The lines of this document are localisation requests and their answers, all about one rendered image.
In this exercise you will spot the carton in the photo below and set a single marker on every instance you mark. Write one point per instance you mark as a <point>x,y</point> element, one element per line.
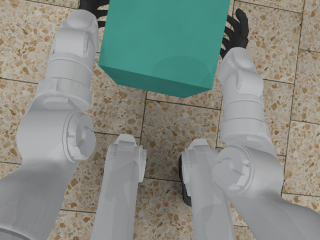
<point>170,47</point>

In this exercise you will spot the right robot upper arm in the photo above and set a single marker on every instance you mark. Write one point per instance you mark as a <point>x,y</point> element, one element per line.
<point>252,180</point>

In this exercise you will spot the left robot upper arm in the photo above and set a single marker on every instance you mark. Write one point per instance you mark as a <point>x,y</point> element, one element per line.
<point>51,143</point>

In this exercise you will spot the right robot hand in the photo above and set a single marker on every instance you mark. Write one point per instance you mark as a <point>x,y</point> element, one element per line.
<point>238,37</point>

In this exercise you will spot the left robot hand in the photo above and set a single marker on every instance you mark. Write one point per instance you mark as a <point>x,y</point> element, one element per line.
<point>92,6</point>

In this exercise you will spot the robot left shin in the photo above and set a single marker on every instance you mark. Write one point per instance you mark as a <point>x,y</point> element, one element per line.
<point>112,149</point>

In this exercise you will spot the robot left thigh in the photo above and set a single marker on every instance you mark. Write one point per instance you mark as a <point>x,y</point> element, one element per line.
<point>115,214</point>

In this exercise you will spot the robot left forearm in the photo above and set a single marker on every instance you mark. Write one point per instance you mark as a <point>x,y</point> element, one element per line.
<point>66,85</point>

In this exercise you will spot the robot right forearm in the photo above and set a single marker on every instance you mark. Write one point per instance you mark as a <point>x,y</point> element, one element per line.
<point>243,103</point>

